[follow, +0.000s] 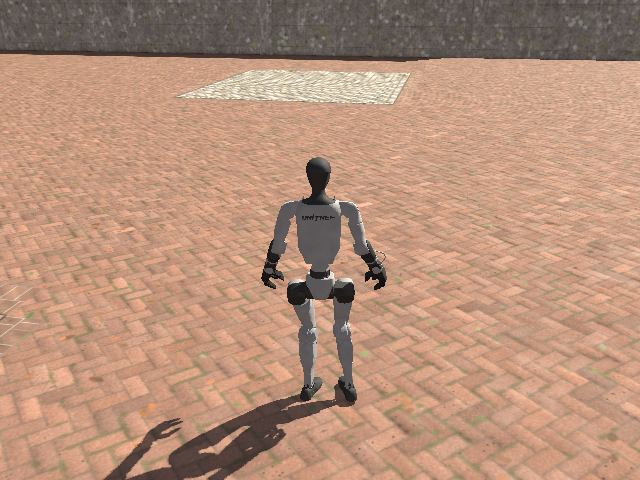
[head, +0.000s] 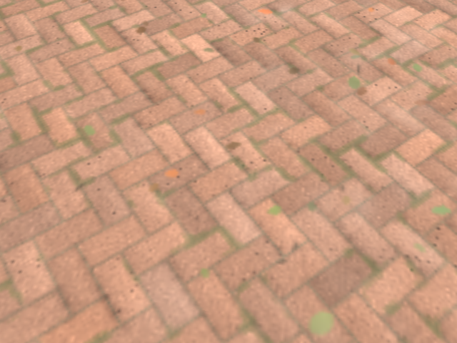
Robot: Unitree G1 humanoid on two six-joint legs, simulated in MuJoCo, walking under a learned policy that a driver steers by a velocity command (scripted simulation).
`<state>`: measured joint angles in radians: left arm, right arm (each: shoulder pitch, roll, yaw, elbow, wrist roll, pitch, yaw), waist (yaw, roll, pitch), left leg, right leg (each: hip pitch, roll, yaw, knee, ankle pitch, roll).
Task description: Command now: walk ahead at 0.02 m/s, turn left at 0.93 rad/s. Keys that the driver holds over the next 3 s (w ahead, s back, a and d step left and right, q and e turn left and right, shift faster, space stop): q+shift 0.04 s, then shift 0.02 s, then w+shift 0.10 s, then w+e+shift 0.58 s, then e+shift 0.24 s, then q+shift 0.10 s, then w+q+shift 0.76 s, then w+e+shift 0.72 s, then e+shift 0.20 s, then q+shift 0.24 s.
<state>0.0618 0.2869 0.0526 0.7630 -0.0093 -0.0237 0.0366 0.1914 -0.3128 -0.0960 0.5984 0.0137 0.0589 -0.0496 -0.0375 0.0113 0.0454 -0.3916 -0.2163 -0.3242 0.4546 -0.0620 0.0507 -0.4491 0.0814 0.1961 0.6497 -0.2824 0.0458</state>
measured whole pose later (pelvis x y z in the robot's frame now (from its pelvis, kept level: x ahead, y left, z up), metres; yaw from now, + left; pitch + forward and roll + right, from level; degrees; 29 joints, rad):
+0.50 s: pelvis +0.11 +0.01 +0.00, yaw +3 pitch +4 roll +1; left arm 0.43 0.28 0.08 0.78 0.00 -0.01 -0.02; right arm 0.17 -0.25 -0.01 0.59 -0.04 -0.06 -0.01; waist 0.06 0.00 -0.04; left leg -0.28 -0.01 0.00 0.49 -0.28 0.00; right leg -0.37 0.05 0.14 0.79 -0.41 -0.05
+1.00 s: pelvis +0.39 -0.10 -0.02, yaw -24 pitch +2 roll +0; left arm 0.17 0.34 0.06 0.62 -0.02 -0.03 -0.04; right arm 0.23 -0.28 -0.01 0.68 0.00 -0.12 -0.02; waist -0.03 -0.02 0.11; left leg -0.39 0.04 -0.10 1.38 -0.45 -0.06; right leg -0.48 0.15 -0.03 0.62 -0.17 -0.15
